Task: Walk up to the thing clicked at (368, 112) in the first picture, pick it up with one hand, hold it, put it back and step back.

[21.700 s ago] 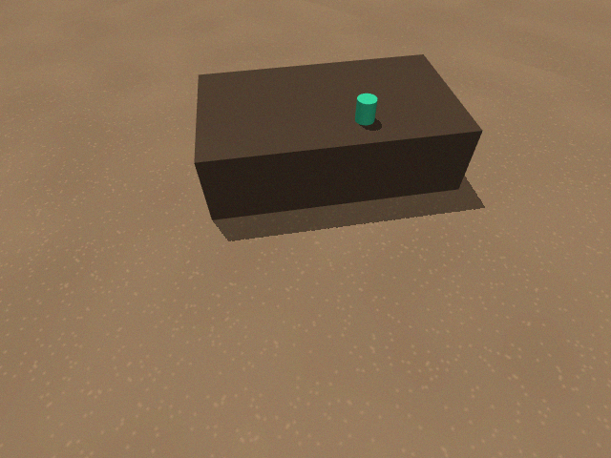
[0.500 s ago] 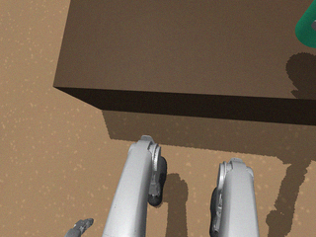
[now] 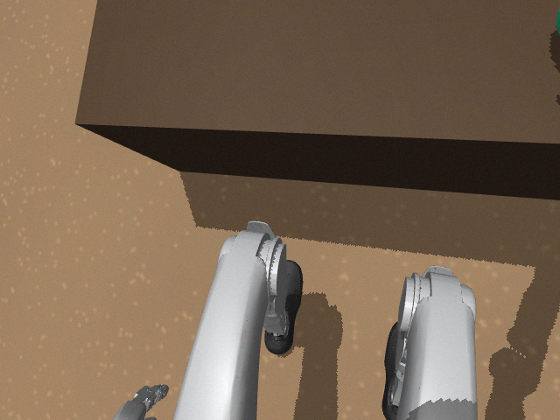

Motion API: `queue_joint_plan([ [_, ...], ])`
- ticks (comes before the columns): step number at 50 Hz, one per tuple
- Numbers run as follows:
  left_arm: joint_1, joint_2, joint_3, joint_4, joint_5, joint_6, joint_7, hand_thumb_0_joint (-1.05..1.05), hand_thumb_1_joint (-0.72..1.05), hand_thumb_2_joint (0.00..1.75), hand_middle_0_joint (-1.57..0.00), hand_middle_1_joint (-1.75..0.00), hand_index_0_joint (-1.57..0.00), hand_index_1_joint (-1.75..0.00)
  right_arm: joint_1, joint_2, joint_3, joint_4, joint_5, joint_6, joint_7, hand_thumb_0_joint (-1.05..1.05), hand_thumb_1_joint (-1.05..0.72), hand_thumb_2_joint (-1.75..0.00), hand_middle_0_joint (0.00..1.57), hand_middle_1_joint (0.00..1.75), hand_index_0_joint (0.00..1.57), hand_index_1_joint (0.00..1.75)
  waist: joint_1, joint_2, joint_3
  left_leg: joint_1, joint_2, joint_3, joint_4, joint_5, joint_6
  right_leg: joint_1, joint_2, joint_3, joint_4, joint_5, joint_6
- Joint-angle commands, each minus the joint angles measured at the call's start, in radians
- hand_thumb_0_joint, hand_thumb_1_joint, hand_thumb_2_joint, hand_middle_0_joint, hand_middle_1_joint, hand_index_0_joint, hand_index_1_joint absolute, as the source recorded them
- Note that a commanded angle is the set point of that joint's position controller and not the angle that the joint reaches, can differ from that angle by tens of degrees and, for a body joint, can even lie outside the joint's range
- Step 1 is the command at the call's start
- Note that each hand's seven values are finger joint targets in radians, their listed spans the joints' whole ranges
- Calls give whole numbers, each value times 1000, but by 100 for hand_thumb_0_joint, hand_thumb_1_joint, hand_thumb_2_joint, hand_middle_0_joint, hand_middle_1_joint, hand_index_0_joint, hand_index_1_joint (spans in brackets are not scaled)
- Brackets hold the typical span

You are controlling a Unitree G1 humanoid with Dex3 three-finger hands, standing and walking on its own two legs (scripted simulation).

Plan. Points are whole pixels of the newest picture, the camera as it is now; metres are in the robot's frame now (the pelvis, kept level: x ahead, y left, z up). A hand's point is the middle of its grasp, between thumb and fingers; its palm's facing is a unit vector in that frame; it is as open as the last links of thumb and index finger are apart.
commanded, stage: lower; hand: right
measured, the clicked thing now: out of the picture +0.61 -0.23 -0.01
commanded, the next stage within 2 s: loosen in 0.48 s
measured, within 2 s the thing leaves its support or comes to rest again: rests again in 1.78 s
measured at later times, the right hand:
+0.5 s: hand out of the picture +0.62 -0.25 -0.02, palm faces +0.30 +0.95 -0.03, open 11.5 cm
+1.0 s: hand out of the picture +0.62 -0.26 -0.01, palm faces +0.30 +0.95 -0.02, open 11.1 cm
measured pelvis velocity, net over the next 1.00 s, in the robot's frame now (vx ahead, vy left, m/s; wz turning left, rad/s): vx -0.01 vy -0.01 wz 0.02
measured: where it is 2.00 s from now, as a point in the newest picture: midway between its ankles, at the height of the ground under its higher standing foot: (338, 354)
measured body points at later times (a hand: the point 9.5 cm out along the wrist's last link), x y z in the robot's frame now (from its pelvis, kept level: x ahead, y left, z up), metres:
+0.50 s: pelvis -0.01 +0.00 -0.03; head +0.26 -0.05 +0.33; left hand -0.01 +0.27 -0.12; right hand +0.59 -0.30 -0.01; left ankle +0.14 +0.15 -0.38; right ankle +0.06 -0.12 -0.38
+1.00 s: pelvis -0.01 -0.01 -0.03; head +0.26 -0.06 +0.33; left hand +0.00 +0.27 -0.12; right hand +0.59 -0.30 -0.01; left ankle +0.14 +0.15 -0.38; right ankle +0.06 -0.12 -0.38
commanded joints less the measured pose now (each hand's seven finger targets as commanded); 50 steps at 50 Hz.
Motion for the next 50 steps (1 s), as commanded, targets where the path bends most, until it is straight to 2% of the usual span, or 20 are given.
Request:
queue_joint_plan([
  [1, 274, 248, 71, 2, 4, 8, 13, 0, 87, 91, -21, -31, -20, -33, -409, -261, -17, -215, 8, -58, -7, 0, -5, -123, 120, 135, 124, 135, 16, -299, -766, 565, -32, 43, -96, 158, 62, 373, -22, -56, -274, 304, -14],
  [5, 272, 246, 65, -7, 5, 13, 9, 0, 86, 92, -22, -31, -20, -33, -387, -246, -2, -189, -1, -50, -13, 0, -6, -123, 120, 135, 125, 135, 30, -278, -736, 552, -34, 49, -84, 141, 60, 329, -22, -54, -260, 277, -19],
  [6, 281, 251, 68, -3, 7, 15, 9, 0, 86, 92, -22, -31, -20, -33, -415, -275, -14, -219, -4, -53, -14, 0, -5, -124, 120, 136, 125, 136, 25, -284, -746, 555, -34, 47, -82, 139, 60, 325, -22, -56, -258, 275, -19],
  [11, 265, 256, 60, -7, 10, 15, 11, 0, 87, 91, -21, -31, -20, -33, -439, -251, 18, -215, -7, -51, -15, 0, -5, -122, 117, 133, 122, 133, 41, -299, -728, 511, -33, 52, -75, 95, 56, 327, -20, -53, -250, 224, -22],
  [13, 274, 263, 62, -3, 11, 17, 12, 0, 86, 91, -21, -31, -20, -33, -459, -288, 0, -236, -9, -54, -18, 0, -2, -121, 116, 133, 121, 133, 35, -305, -742, 501, -35, 55, -69, 85, 57, 326, -18, -47, -250, 215, -22],
  [17, 270, 270, 56, -6, 14, 18, 11, 0, 87, 91, -21, -31, -20, -33, -468, -270, 15, -240, -13, -51, -20, 0, -2, -120, 116, 131, 121, 132, 48, -352, -718, 432, -32, 69, -42, 93, 58, 383, -24, -16, -256, 232, -9],
  [18, 274, 269, 55, -5, 16, 18, 11, 0, 87, 91, -22, -31, -20, -33, -468, -252, 33, -236, -15, -47, -19, 0, -2, -121, 116, 132, 121, 132, 55, -361, -728, 437, -32, 71, -40, 104, 60, 393, -25, -20, -250, 250, -8],
  [20, 285, 270, 52, -7, 18, 19, 11, 0, 87, 91, -22, -31, -20, -33, -460, -288, 13, -265, -13, -46, -19, 0, 0, -119, 115, 131, 120, 131, 40, -364, -777, 485, -31, 66, -34, 141, 63, 398, -24, -37, -233, 298, -8],
  [24, 279, 271, 45, -8, 17, 19, 12, 0, 87, 91, -22, -31, -20, -33, -465, -279, 18, -246, -11, -33, -17, 0, -1, -118, 114, 129, 119, 129, 58, -349, -733, 472, -33, 70, -34, 116, 59, 347, -21, -35, -227, 261, -12],
  [25, 281, 268, 43, -5, 17, 20, 12, 0, 86, 91, -22, -31, -20, -33, -461, -272, 28, -230, -11, -32, -15, 0, -2, -118, 116, 130, 121, 130, 60, -338, -735, 497, -33, 66, -38, 115, 58, 319, -20, -45, -217, 251, -18],
  [28, 280, 270, 39, -10, 14, 21, 11, 0, 87, 91, -22, -31, -20, -33, -434, -292, 8, -218, -9, -26, -15, 0, -1, -116, 115, 128, 120, 128, 52, -308, -707, 501, -34, 67, -42, 93, 55, 276, -17, -48, -220, 222, -22],
  [29, 284, 274, 41, 4, 16, 22, 10, 0, 87, 91, -22, -31, -20, -33, -428, -278, 20, -202, -11, -23, -13, 0, -2, -116, 114, 128, 119, 128, 62, -313, -692, 489, -35, 70, -42, 81, 53, 270, -17, -45, -215, 209, -23],
  [33, 281, 271, 37, -22, 14, 24, 10, 0, 90, 88, -21, -32, -21, -31, -420, -291, 15, -223, -13, -18, -16, 0, 9, -90, 110, 108, 114, 108, 49, -318, -722, 516, -35, 68, -36, 107, 55, 281, -17, -51, -214, 237, -23],
  [35, 276, 266, 39, -21, 12, 24, 11, 0, 90, 88, -21, -32, -22, -31, -434, -267, 31, -222, -9, -14, -17, 0, 11, -79, 108, 99, 111, 99, 54, -311, -723, 508, -37, 67, -39, 93, 54, 275, -19, -51, -212, 219, -25],
  [38, 282, 270, 39, -21, 12, 24, 10, 0, 89, 89, -21, -32, -21, -32, -428, -265, 31, -231, -7, -13, -15, 0, 14, -70, 106, 92, 108, 92, 62, -316, -716, 503, -36, 74, -31, 110, 55, 281, -17, -44, -213, 239, -22],
  [39, 287, 267, 37, -24, 13, 26, 9, 0, 90, 89, -21, -32, -22, -31, -432, -270, 29, -242, -7, -12, -17, 0, 17, -67, 105, 90, 107, 90, 53, -317, -736, 525, -36, 69, -31, 127, 57, 286, -17, -50, -209, 257, -21],
  [41, 282, 269, 43, -20, 13, 28, 9, 0, 87, 91, -21, -31, -21, -32, -439, -255, 41, -249, -13, -10, -17, 0, 20, -67, 92, 84, 95, 84, 48, -329, -728, 491, -36, 72, -25, 120, 60, 310, -19, -45, -218, 263, -16],
  [46, 284, 272, 42, -17, 12, 24, 9, 0, 87, 91, -22, -32, -21, -33, -450, -232, 53, -227, -8, -9, -22, 0, 18, -60, 83, 74, 85, 75, 70, -329, -677, 444, -34, 79, -25, 96, 56, 306, -18, -26, -222, 232, -16],
  [47, 280, 270, 41, -18, 13, 24, 11, 0, 87, 91, -22, -32, -21, -33, -444, -246, 48, -243, -6, -8, -24, 0, 17, -58, 81, 73, 83, 73, 58, -333, -686, 454, -34, 77, -28, 98, 57, 308, -19, -33, -219, 235, -17],
  [50, 274, 268, 41, -21, 12, 24, 11, 0, 87, 91, -22, -32, -21, -33, -456, -229, 63, -231, -6, -7, -27, 0, 16, -55, 76, 68, 78, 68, 61, -332, -678, 443, -34, 76, -29, 91, 57, 308, -19, -29, -223, 228, -16],
])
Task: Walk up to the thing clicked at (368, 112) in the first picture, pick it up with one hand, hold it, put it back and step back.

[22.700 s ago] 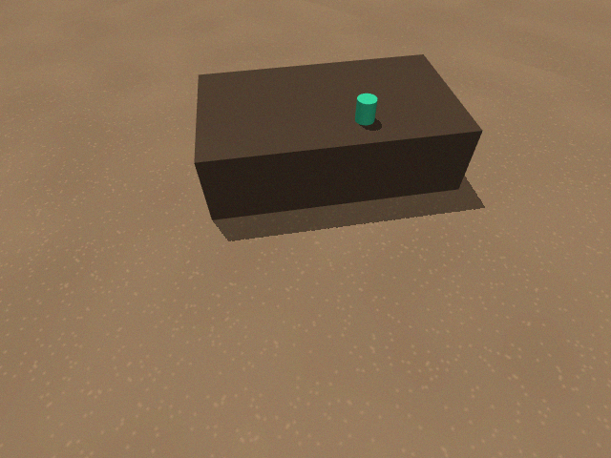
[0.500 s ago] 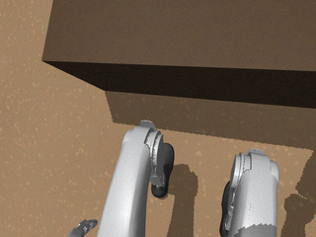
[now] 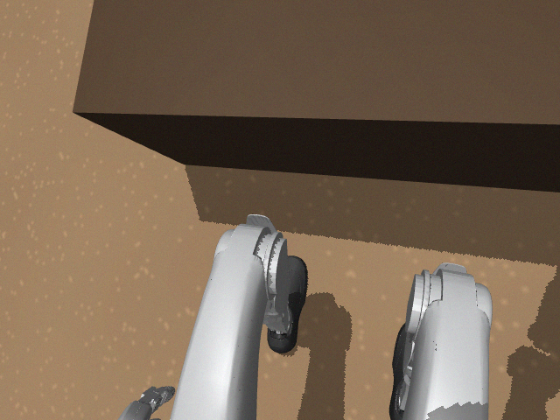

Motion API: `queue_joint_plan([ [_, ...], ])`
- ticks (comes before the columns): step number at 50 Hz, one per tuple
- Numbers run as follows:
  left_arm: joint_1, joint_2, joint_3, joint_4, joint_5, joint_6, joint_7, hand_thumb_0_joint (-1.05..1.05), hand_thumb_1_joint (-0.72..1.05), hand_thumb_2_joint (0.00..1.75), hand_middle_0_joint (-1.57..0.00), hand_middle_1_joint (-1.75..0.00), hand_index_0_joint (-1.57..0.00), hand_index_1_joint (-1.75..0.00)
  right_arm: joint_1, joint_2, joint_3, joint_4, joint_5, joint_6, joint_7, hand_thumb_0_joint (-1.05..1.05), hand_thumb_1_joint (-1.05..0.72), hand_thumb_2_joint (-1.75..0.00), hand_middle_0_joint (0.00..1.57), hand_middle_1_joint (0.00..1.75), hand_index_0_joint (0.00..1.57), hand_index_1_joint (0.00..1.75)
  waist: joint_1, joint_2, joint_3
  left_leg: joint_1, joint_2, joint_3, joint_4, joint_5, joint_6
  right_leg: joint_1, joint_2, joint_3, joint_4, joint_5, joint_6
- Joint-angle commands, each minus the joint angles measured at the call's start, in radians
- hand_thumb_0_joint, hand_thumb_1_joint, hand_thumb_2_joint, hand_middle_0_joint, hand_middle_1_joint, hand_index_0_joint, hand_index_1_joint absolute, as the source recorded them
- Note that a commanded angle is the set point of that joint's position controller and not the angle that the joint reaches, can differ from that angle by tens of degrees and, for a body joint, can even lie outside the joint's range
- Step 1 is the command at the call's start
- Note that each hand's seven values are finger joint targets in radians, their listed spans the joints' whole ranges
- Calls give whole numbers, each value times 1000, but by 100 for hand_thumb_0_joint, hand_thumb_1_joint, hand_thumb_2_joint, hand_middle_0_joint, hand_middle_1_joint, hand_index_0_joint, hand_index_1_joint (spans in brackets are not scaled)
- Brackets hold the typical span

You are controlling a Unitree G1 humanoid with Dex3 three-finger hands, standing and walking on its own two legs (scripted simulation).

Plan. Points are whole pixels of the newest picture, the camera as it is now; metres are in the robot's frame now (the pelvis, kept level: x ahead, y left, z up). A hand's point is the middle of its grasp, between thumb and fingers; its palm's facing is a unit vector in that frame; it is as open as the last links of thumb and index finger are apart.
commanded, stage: open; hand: right
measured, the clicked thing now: out of the picture +0.63 -0.23 -0.01
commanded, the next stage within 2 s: withdraw in 0.22 s
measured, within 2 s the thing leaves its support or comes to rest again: rests again in 0.78 s
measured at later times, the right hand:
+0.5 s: hand out of the picture +0.62 -0.26 +0.02, palm faces +0.31 +0.95 -0.03, open 13.0 cm
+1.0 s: hand out of the picture +0.62 -0.36 +0.15, palm faces +0.40 +0.89 -0.21, open 15.3 cm
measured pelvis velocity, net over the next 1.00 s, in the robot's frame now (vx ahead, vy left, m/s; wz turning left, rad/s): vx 0.01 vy -0.01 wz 0.01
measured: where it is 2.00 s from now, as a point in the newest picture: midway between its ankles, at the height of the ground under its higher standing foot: (343, 356)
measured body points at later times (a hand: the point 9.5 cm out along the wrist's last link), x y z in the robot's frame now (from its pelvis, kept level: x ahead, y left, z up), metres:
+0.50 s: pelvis +0.00 +0.00 +0.00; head +0.27 -0.05 +0.35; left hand +0.00 +0.28 -0.09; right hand +0.60 -0.31 +0.02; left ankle +0.15 +0.15 -0.35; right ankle +0.06 -0.11 -0.35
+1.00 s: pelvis +0.01 -0.01 +0.08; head +0.27 -0.05 +0.45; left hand +0.02 +0.27 -0.01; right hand +0.59 -0.40 +0.16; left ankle +0.15 +0.15 -0.35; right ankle +0.06 -0.11 -0.35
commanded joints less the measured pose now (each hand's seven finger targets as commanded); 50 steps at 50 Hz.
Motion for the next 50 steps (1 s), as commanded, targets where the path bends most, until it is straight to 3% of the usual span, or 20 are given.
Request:
queue_joint_plan([
  [1, 267, 253, 80, 9, 3, 3, 16, 0, 87, 91, -22, -32, -20, -33, -426, -191, 22, -220, 0, -61, -12, 0, 16, -53, 75, 66, 77, 66, 44, -338, -718, 525, -42, 70, -112, 84, 70, 395, -34, -50, -326, 226, -5],
  [6, 271, 259, 80, 9, 4, 8, 11, 0, 87, 91, -22, -32, -21, -33, -390, -200, 1, -179, -10, -57, -22, 0, 16, -46, 71, 59, 72, 59, 39, -344, -705, 482, -41, 80, -90, 94, 72, 425, -36, -22, -340, 248, 6],
  [10, 272, 256, 75, -4, 3, 10, 11, 0, 87, 90, -21, -32, -21, -33, -408, -247, -20, -197, -7, -65, -26, 0, 16, -42, 64, 53, 64, 53, 37, -306, -731, 561, -44, 66, -116, 68, 67, 348, -30, -58, -320, 200, -13],
  [13, 258, 255, 70, 2, 5, 9, 14, 0, 90, 88, -21, -31, -21, -31, -416, -252, -15, -185, -7, -69, -24, 0, 20, -42, 57, 50, 59, 50, 41, -302, -723, 558, -47, 66, -115, 57, 65, 326, -29, -63, -311, 184, -17],
  [14, 264, 256, 72, 1, 4, 9, 14, 0, 89, 90, -22, -32, -22, -33, -402, -243, -12, -180, -10, -67, -21, 0, 20, -34, 65, 45, 67, 45, 44, -298, -722, 560, -48, 66, -118, 61, 65, 330, -30, -64, -313, 189, -16],
  [16, 261, 255, 68, -1, 4, 10, 13, 0, 91, 87, -21, -31, -21, -30, -397, -263, -18, -181, -16, -70, -15, 0, 20, -40, 53, 47, 54, 47, 44, -300, -723, 565, -47, 68, -114, 67, 65, 327, -31, -63, -311, 197, -16],
  [17, 257, 255, 69, -2, 3, 10, 14, 0, 89, 90, -22, -33, -22, -33, -406, -253, -8, -192, -16, -72, -11, 0, 22, -32, 61, 40, 62, 40, 45, -308, -719, 553, -48, 71, -111, 64, 66, 334, -32, -59, -317, 197, -14],
  [21, 254, 267, 69, 2, 3, 12, 16, 0, 87, 91, -22, -32, -21, -33, -402, -242, -7, -170, -13, -67, -3, 0, 22, -29, 50, 38, 50, 38, 48, -344, -696, 488, -47, 82, -94, 64, 70, 386, -36, -31, -331, 203, -5],
  [23, 265, 265, 66, 3, 7, 14, 16, 0, 90, 88, -21, -31, -21, -31, -422, -273, -16, -188, -14, -67, 1, 0, 25, -31, 43, 37, 44, 37, 52, -343, -719, 530, -48, 78, -96, 85, 70, 370, -35, -45, -317, 226, -7],
  [30, 264, 268, 72, -7, -11, 23, 29, 0, 88, 89, -21, -31, -21, -32, -519, -458, -90, -371, -17, -41, 7, 0, 24, -26, 35, 30, 35, 30, -8, -427, -899, 627, -48, 55, -119, 99, 73, 478, -36, -57, -368, 247, -4],
  [32, 298, 280, 93, 21, -16, 31, 33, 0, 89, 88, -21, -31, -21, -31, -488, -481, -99, -346, -27, -3, 12, 0, 23, -28, 33, 30, 33, 30, -7, -436, -923, 654, -51, 47, -146, 100, 75, 519, -42, -60, -391, 246, -3],
  [34, 281, 257, 77, -16, -23, 32, 40, 0, 88, 89, -21, -31, -20, -31, -554, -488, -78, -426, -29, 15, 25, 0, 21, -28, 32, 30, 32, 30, -2, -462, -969, 690, -51, 41, -169, 138, 75, 581, -43, -60, -412, 286, -3],
  [35, 293, 259, 81, -8, -28, 33, 45, 0, 89, 89, -21, -31, -20, -31, -531, -509, -88, -412, -31, 36, 31, 0, 19, -27, 32, 28, 31, 28, -5, -454, -962, 709, -51, 39, -185, 152, 75, 592, -46, -63, -420, 301, -3],
  [39, 283, 247, 83, 23, -45, 29, 45, 0, 88, 89, -21, -31, -20, -31, -445, -430, -43, -245, -27, 122, 76, 0, 20, -27, 30, 28, 30, 28, 23, -388, -758, 655, -60, 53, -258, 93, 75, 543, -50, -45, -476, 244, -7],
  [41, 280, 259, 88, 32, -52, 26, 45, 0, 87, 89, -21, -31, -21, -32, -421, -432, -34, -185, -26, 150, 102, 0, 25, -26, 26, 26, 26, 26, 19, -346, -681, 634, -59, 56, -291, 58, 72, 530, -52, -33, -502, 208, -11],
  [45, 254, 245, 73, -17, -70, 12, 39, 0, 84, 92, -22, -31, -20, -33, -389, -384, 3, -125, 4, 171, 150, 0, 32, -18, 19, 18, 20, 18, 33, -276, -627, 669, -60, 54, -333, 87, 74, 511, -58, -26, -514, 241, -19],
  [46, 267, 236, 85, 2, -74, 43, 22, 0, 86, 91, -22, -32, -21, -33, -295, -593, -36, -38, -145, 212, 91, 0, 36, -10, 11, 10, 12, 10, -53, -287, -670, 692, -74, 44, -356, 92, 75, 593, -56, -32, -559, 287, -9],
  [47, 256, 231, 75, -19, -77, 52, 7, 0, 86, 92, -22, -32, -20, -34, -325, -544, -23, -55, -139, 225, 60, 0, 41, -9, 5, 5, 6, 5, -27, -313, -664, 663, -74, 49, -357, 105, 76, 643, -64, -18, -576, 321, -2],
  [48, 260, 232, 83, -26, -76, 55, 1, 0, 86, 91, -21, -31, -20, -32, -355, -508, 2, -79, -139, 232, 57, 0, 42, -8, 5, 5, 6, 5, -29, -337, -684, 659, -74, 46, -365, 115, 80, 695, -69, -13, -588, 351, 2],
  [50, 279, 235, 96, -35, -78, 76, -10, 0, 87, 91, -21, -30, -20, -31, -378, -573, -28, -154, -154, 241, 45, 0, 46, -8, 5, 6, 6, 5, -64, -347, -764, 748, -75, 40, -395, 145, 83, 759, -67, -12, -633, 380, 4],
])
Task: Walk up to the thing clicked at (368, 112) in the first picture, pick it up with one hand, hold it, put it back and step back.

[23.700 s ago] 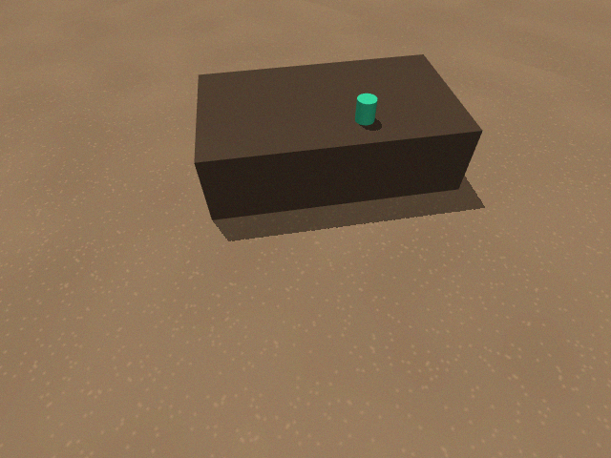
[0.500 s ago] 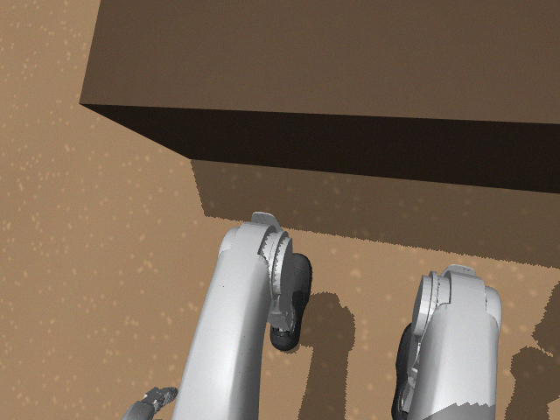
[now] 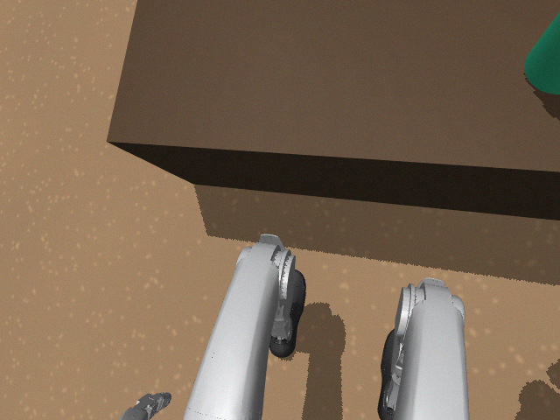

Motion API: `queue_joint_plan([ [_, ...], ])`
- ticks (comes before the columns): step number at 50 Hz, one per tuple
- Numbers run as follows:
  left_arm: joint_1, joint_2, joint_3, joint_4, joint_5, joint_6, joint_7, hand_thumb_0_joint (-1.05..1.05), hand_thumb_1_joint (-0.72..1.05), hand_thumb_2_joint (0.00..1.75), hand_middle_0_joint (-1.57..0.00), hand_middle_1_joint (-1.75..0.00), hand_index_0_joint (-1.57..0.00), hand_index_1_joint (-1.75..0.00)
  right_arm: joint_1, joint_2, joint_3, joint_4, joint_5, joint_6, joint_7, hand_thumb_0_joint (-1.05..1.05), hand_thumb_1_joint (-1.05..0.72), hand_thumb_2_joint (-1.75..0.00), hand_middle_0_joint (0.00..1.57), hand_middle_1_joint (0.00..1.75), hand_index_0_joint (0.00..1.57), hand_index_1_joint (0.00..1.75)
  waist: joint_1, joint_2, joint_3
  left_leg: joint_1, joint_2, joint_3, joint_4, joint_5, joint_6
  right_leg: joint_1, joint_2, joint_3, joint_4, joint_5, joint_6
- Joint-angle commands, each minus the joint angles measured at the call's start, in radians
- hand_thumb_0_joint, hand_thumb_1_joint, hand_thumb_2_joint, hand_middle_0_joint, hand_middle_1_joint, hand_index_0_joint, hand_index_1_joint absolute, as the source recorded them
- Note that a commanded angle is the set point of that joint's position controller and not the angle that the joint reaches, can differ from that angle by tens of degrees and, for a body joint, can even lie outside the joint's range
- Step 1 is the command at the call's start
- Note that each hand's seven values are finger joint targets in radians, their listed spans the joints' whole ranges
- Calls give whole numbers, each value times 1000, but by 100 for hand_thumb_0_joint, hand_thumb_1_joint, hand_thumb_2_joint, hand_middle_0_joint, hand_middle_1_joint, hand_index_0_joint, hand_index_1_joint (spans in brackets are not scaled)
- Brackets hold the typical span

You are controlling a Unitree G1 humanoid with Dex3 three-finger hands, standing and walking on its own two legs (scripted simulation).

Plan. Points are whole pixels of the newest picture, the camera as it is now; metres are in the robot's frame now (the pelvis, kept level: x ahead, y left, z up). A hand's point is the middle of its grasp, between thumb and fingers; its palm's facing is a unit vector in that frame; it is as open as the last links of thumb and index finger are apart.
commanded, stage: home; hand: right
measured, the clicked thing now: out of the picture +0.61 -0.24 -0.09
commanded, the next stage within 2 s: none
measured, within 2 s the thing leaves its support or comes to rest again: neither
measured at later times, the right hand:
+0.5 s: hand out of the picture +0.48 -0.36 +0.14, palm faces +0.28 +0.93 -0.24, open 17.0 cm
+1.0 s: hand out of the picture +0.30 -0.21 +0.18, palm faces +0.08 +0.98 -0.20, open 16.7 cm
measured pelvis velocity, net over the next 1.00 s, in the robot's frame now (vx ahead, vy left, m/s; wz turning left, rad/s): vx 0.09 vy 0.02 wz -0.07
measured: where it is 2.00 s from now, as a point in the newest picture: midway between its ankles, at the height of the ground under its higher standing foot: (337, 359)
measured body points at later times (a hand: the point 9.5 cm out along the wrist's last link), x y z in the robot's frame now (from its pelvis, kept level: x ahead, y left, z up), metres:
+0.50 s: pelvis +0.04 +0.00 +0.14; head +0.21 -0.05 +0.56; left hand +0.11 +0.27 +0.05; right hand +0.46 -0.41 +0.16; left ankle +0.14 +0.15 -0.43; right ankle +0.05 -0.11 -0.43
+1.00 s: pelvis +0.09 +0.02 +0.25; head +0.14 +0.01 +0.69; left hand +0.25 +0.26 +0.15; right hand +0.30 -0.27 +0.19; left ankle +0.14 +0.15 -0.43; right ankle +0.05 -0.11 -0.43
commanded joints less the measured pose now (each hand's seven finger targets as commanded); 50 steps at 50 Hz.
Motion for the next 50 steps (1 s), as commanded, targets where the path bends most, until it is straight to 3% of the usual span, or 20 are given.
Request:
queue_joint_plan([
  [1, 249, 230, 91, -22, -7, 34, -15, 0, 87, 91, -21, -30, -20, -32, -304, -345, -40, -262, -50, -9, -53, 0, 44, -8, 5, 5, 6, 5, -66, -349, -742, 548, -50, 20, -162, 154, 84, 553, -25, -7, -394, 401, 18],
  [4, 266, 236, 101, -50, -16, 46, -27, 0, 89, 90, -20, -29, -20, -29, -363, -489, -116, -481, -59, -6, -82, 0, 45, -12, 6, 7, 6, 7, -115, -425, -968, 674, -52, 8, -200, 216, 83, 757, -37, -9, -432, 535, 26],
  [5, 258, 228, 106, -48, -20, 46, -28, 0, 94, 89, -21, -31, -21, -31, -307, -458, -109, -448, -55, 3, -89, 0, 47, -4, 8, 3, 8, 3, -113, -407, -948, 695, -57, 8, -233, 202, 82, 778, -38, -14, -451, 521, 21],
  [6, 267, 219, 103, -56, 0, 34, -13, 0, 89, 90, -20, -29, -20, -29, -304, -345, -55, -479, -48, 11, -85, 0, 51, -8, 6, 6, 6, 6, -58, -377, -858, 713, -56, 6, -253, 209, 86, 686, -34, -27, -450, 460, 10],
  [10, 256, 215, 106, -17, -13, 12, 15, 0, 89, 90, -20, -29, -20, -29, -64, -267, -39, -333, -20, 52, -37, 0, 47, -10, 6, 7, 6, 7, -78, -339, -662, 652, -63, 27, -327, 144, 86, 735, -45, 6, -544, 435, 25],
  [12, 250, 217, 106, -42, -20, 5, 25, 0, 89, 90, -20, -29, -20, -29, 8, -222, -25, -349, 20, 87, 10, 0, 35, -10, 7, 9, 7, 9, -76, -320, -648, 696, -62, 30, -370, 169, 89, 790, -53, 9, -565, 482, 24],
  [14, 238, 215, 111, -54, -37, -8, 35, 0, 95, 92, -20, -29, -18, -31, 128, -144, -1, -345, 64, 125, 56, 0, 44, -2, 14, 10, 14, 10, -92, -278, -595, 728, -62, 37, -406, 157, 88, 805, -59, 25, -613, 462, 22],
  [17, 230, 222, 130, -74, -65, -28, 49, 0, 95, 92, -20, -29, -19, -31, 314, -116, -20, -453, 130, 162, 99, 0, 47, -1, 14, 13, 14, 13, -117, -229, -585, 790, -64, 45, -464, 155, 84, 860, -65, 52, -679, 450, 20],
  [21, 205, 194, 147, -96, -86, -53, 69, 0, 97, 93, -19, -28, -18, -29, 407, -81, -63, -654, 216, 164, 109, 0, 45, -5, 14, 13, 14, 13, -153, -207, -690, 1000, -71, 31, -549, 233, 84, 916, -58, 18, -748, 484, 9],
  [25, 180, 164, 157, -69, -81, -88, 96, 0, 89, 89, -20, -29, -20, -29, 547, 56, -6, -652, 234, 151, 76, 0, 54, -3, 5, 5, 5, 5, -166, -212, -528, 974, -79, 30, -640, 192, 82, 1006, -68, 26, -847, 459, 12],
  [29, 148, 140, 165, -62, -69, -122, 117, 0, 88, 89, -20, -29, -20, -29, 593, 74, 0, -852, 239, 142, 38, 0, 47, -11, 6, 7, 6, 7, -227, -300, -571, 1114, -79, 21, -727, 224, 88, 1168, -57, -6, -932, 518, 20],
  [31, 145, 121, 171, -47, -64, -142, 127, 0, 89, 90, -20, -29, -20, -29, 736, 227, 89, -824, 247, 167, 34, 0, 47, -7, 6, 7, 6, 7, -205, -274, -527, 1151, -84, 29, -769, 263, 86, 1227, -57, -14, -955, 600, 22],
  [32, 138, 112, 171, -54, -66, -148, 131, 0, 89, 90, -20, -29, -20, -29, 805, 210, 68, -880, 247, 177, 23, 0, 45, -12, 6, 7, 6, 7, -229, -266, -537, 1219, -86, 27, -792, 289, 87, 1232, -47, -30, -967, 606, 18],
  [34, 123, 105, 168, -44, -68, -160, 139, 0, 89, 90, -20, -29, -20, -29, 853, 282, 112, -895, 255, 205, 13, 0, 45, -10, 6, 7, 6, 7, -218, -261, -469, 1217, -89, 33, -815, 285, 86, 1258, -56, -14, -1008, 635, 28],
  [35, 110, 99, 167, -56, -71, -162, 139, 0, 89, 90, -20, -29, -20, -29, 938, 292, 109, -925, 261, 221, 8, 0, 41, -14, 7, 8, 7, 8, -241, -244, -472, 1262, -89, 36, -831, 296, 87, 1276, -53, -15, -1025, 646, 28],
  [37, 101, 93, 172, -60, -76, -173, 147, 0, 89, 90, -20, -29, -20, -29, 987, 395, 175, -903, 270, 258, 5, 0, 41, -11, 7, 8, 7, 8, -198, -161, -401, 1293, -92, 41, -863, 303, 82, 1256, -56, -13, -1052, 611, 23],
  [38, 75, 85, 171, -81, -81, -179, 146, 0, 89, 90, -20, -29, -20, -29, 1124, 429, 193, -892, 273, 283, 6, 0, 40, -14, 7, 8, 7, 8, -220, -116, -351, 1335, -91, 42, -884, 301, 83, 1220, -49, -21, -1071, 583, 17],
  [39, 73, 84, 172, -82, -82, -183, 149, 0, 85, 91, -22, -30, -20, -33, 1135, 463, 226, -918, 279, 306, 9, 0, 32, -19, 15, 16, 15, 16, -207, -94, -326, 1354, -91, 42, -903, 303, 81, 1221, -46, -30, -1082, 568, 13],
  [49, -37, 35, 164, -168, -93, -261, 180, 0, 89, 90, -20, -29, -20, -29, 1462, 575, 349, -1331, 278, 473, -56, 0, 46, -11, 6, 7, 6, 7, -242, -1, -250, 1475, -85, 32, -1026, 246, 52, 1301, -21, -69, -1154, 446, -13],
  [50, -29, 29, 165, -159, -91, -269, 185, 0, 89, 90, -20, -29, -20, -29, 1593, 590, 343, -1336, 275, 488, -75, 0, 45, -11, 6, 7, 6, 7, -262, 2, -225, 1481, -86, 35, -1023, 256, 52, 1299, -19, -70, -1158, 460, -12],
])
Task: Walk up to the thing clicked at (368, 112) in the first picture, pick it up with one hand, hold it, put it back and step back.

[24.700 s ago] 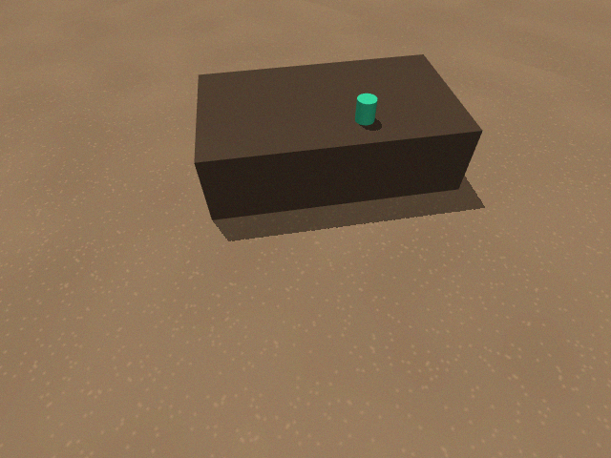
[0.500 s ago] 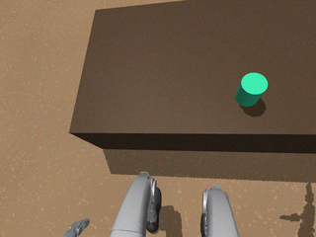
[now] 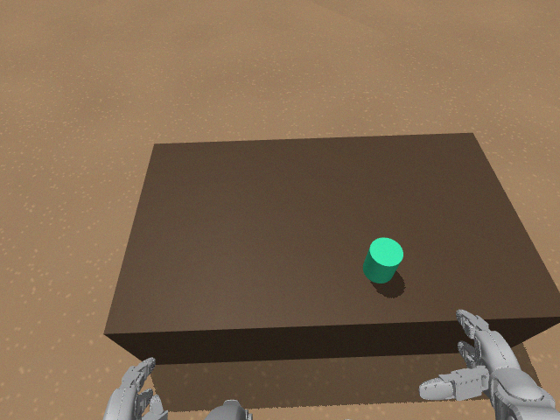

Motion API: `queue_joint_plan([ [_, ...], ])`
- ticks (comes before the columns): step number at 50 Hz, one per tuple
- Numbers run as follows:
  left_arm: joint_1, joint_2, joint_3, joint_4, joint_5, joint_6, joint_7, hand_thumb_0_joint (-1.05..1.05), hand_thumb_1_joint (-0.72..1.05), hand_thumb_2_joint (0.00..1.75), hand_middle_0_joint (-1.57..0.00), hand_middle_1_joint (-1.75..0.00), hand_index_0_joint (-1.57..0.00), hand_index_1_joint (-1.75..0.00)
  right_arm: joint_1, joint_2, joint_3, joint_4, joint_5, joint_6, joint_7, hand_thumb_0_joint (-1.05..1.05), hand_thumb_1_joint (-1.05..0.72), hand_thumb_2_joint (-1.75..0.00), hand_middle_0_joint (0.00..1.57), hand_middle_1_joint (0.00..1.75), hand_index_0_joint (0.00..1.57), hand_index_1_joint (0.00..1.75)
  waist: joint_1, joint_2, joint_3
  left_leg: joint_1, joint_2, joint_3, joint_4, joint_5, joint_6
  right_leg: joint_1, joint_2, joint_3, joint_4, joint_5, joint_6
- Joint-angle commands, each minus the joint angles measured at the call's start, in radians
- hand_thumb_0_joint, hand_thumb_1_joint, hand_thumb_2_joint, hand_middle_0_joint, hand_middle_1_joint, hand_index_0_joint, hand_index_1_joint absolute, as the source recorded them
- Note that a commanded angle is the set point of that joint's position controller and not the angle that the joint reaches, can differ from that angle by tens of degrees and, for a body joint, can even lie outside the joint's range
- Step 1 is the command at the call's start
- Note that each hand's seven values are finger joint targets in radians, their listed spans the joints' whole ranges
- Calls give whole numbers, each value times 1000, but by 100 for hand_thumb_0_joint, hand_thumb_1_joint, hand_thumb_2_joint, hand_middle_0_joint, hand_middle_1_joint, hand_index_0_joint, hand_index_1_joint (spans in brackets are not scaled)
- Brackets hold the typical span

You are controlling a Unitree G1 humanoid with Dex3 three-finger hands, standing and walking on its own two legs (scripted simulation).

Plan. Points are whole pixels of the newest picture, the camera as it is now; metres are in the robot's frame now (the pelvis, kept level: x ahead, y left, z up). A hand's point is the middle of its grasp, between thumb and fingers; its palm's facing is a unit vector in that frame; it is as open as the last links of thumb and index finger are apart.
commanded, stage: home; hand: right
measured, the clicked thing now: (382, 260) +0.54 -0.22 -0.34
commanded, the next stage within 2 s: none
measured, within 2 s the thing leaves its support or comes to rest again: neither
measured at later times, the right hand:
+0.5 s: hand (435, 404) +0.17 -0.17 -0.04, palm faces +0.05 +0.98 -0.21, open 17.2 cm
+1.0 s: hand (443, 410) +0.16 -0.19 -0.05, palm faces +0.04 +0.98 -0.20, open 17.3 cm
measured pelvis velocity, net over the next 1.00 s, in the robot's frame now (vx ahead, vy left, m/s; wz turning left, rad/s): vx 0.00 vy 0.00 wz -0.01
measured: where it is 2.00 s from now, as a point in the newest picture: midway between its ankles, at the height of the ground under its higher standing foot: outside the picture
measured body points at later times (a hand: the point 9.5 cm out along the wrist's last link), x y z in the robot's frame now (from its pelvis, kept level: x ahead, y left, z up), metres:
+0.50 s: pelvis +0.00 +0.01 +0.00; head +0.03 +0.00 +0.45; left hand +0.18 +0.25 -0.06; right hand +0.16 -0.23 -0.03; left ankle +0.03 +0.14 -0.68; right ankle -0.04 -0.13 -0.68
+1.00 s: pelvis +0.00 +0.00 +0.00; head +0.02 -0.01 +0.45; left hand +0.16 +0.23 -0.06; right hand +0.16 -0.24 -0.03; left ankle +0.03 +0.14 -0.68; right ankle -0.04 -0.13 -0.68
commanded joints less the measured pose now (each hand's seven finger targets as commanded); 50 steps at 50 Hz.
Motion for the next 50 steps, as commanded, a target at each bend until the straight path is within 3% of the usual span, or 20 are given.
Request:
queue_joint_plan([
  [1, -25, 119, 62, -141, 7, -90, 33, 0, 89, 90, -20, -29, -20, -29, 181, -61, 13, -330, -8, 8, -66, 0, 44, -12, 6, 7, 6, 7, -13, 26, -118, 251, -39, 7, -132, 184, 24, 62, 45, -40, -173, 311, -41],
  [2, -29, 117, 64, -155, 9, -96, 34, 0, 89, 90, -20, -29, -20, -29, 152, -90, -8, -446, -7, 6, -82, 0, 44, -12, 6, 7, 6, 7, -15, 10, -152, 260, -38, 2, -130, 206, 24, 78, 47, -41, -166, 329, -41],
  [3, -38, 112, 60, -164, 12, -106, 39, 0, 89, 90, -20, -29, -20, -29, 206, -60, 11, -471, -11, 12, -95, 0, 43, -13, 6, 7, 6, 7, -20, 6, -150, 267, -36, 2, -123, 223, 22, 76, 47, -42, -162, 348, -38],
  [4, -43, 114, 59, -170, 13, -114, 43, 0, 89, 90, -20, -29, -20, -29, 176, -86, -4, -542, -13, 12, -108, 0, 44, -12, 6, 7, 6, 7, -19, -11, -148, 263, -37, 0, -121, 228, 22, 81, 46, -42, -160, 351, -36],
  [6, -40, 102, 56, -173, 20, -125, 52, 0, 89, 84, -20, -30, -21, -29, 247, -52, 13, -562, -22, 12, -123, 0, 46, -10, 14, 15, 14, 15, -7, 11, -138, 265, -37, -1, -117, 249, 19, 90, 48, -42, -154, 367, -36],
  [8, -31, 100, 61, -171, 28, -138, 61, 0, 89, 90, -20, -30, -20, -29, 303, -5, 38, -555, -27, 5, -127, 0, 48, -10, 6, 6, 6, 6, 10, 33, -101, 254, -37, -5, -126, 255, 13, 74, 52, -46, -146, 364, -39],
  [12, -51, 95, 57, -176, 42, -158, 76, 0, 89, 90, -20, -30, -20, -30, 247, -67, 3, -639, -52, -17, -137, 0, 48, -9, 6, 6, 6, 6, -1, 11, -139, 277, -26, -20, -116, 271, 11, 101, 56, -49, -132, 363, -37],
  [15, -46, 98, 63, -164, 49, -174, 84, 0, 89, 90, -20, -30, -20, -30, 290, -13, 41, -578, -49, -18, -133, 0, 50, -9, 6, 6, 6, 6, 21, 46, -99, 266, -27, -18, -132, 243, 6, 86, 56, -44, -139, 322, -42],
  [16, -54, 101, 66, -162, 51, -177, 85, 0, 89, 90, -20, -30, -20, -30, 279, -34, 17, -583, -44, -18, -133, 0, 49, -9, 6, 6, 6, 6, 7, 36, -96, 265, -25, -19, -137, 222, 7, 81, 56, -44, -144, 305, -41],
  [18, -57, 112, 73, -171, 53, -186, 83, 0, 89, 90, -20, -30, -20, -30, 330, 5, 58, -553, -43, -2, -122, 0, 50, -8, 6, 6, 6, 6, -2, 46, -89, 260, -29, -7, -137, 201, 8, 84, 55, -38, -158, 296, -36],
  [21, -79, 107, 62, -171, 50, -195, 76, 0, 89, 90, -20, -30, -20, -30, 325, 26, 75, -559, -33, 19, -116, 0, 52, -7, 6, 6, 6, 6, -14, 11, -80, 249, -36, 10, -129, 172, 16, 85, 47, -22, -182, 300, -23],
  [25, -91, 100, 59, -179, 47, -203, 70, 0, 90, 90, -20, -30, -20, -30, 340, -13, 27, -546, -34, 36, -117, 0, 51, -8, 6, 6, 6, 6, -41, 31, -69, 268, -33, 11, -144, 141, 13, 48, 52, -28, -183, 264, -25],
  [29, -80, 102, 61, -182, 47, -207, 72, 0, 90, 90, -20, -30, -20, -30, 313, -31, 11, -578, -44, 34, -122, 0, 51, -7, 6, 6, 5, 6, -37, 21, -83, 259, -34, 8, -126, 146, 15, 59, 47, -25, -181, 273, -24],
  [31, -62, 108, 67, -177, 49, -209, 74, 0, 90, 90, -20, -30, -20, -30, 297, -27, 22, -606, -43, 29, -121, 0, 52, -7, 5, 6, 5, 6, -24, 1, -103, 252, -36, 10, -116, 162, 17, 73, 46, -22, -181, 298, -20],
  [32, -75, 101, 60, -182, 49, -211, 74, 0, 90, 90, -20, -30, -20, -30, 313, -25, 26, -598, -45, 31, -123, 0, 51, -7, 5, 6, 5, 6, -34, -9, -92, 256, -34, 6, -114, 157, 17, 63, 46, -22, -178, 284, -19],
  [33, -63, 105, 64, -181, 49, -212, 76, 0, 90, 90, -20, -30, -20, -30, 309, -7, 43, -604, -44, 32, -122, 0, 51, -7, 6, 6, 6, 6, -19, 0, -108, 251, -35, 6, -109, 171, 17, 80, 45, -22, -175, 300, -20],
  [37, -57, 110, 68, -171, 51, -222, 78, 0, 90, 90, -20, -30, -20, -30, 322, -2, 37, -580, -35, 37, -121, 0, 53, -7, 5, 6, 5, 6, -16, 17, -88, 230, -38, 10, -116, 128, 15, 57, 42, -12, -187, 248, -23],
  [38, -75, 101, 61, -179, 52, -225, 77, 0, 90, 90, -20, -30, -20, -30, 297, 15, 58, -616, -33, 33, -118, 0, 51, -7, 5, 6, 5, 6, -20, -11, -91, 226, -38, 9, -116, 120, 18, 61, 41, -10, -189, 243, -20],
  [47, -73, 104, 60, -173, 50, -231, 78, 0, 90, 90, -20, -30, -20, -30, 309, -16, 30, -618, -44, 53, -117, 0, 51, -8, 6, 6, 5, 6, -27, -4, -56, 215, -37, 11, -110, 91, 16, 30, 39, -3, -199, 215, -14],
  [50, -60, 105, 63, -173, 53, -229, 76, 0, 90, 90, -20, -30, -20, -30, 336, -14, 37, -621, -48, 59, -114, 0, 51, -7, 5, 6, 5, 6, -29, -13, -104, 230, -40, 14, -86, 159, 18, 62, 35, 5, -183, 324, -6],
])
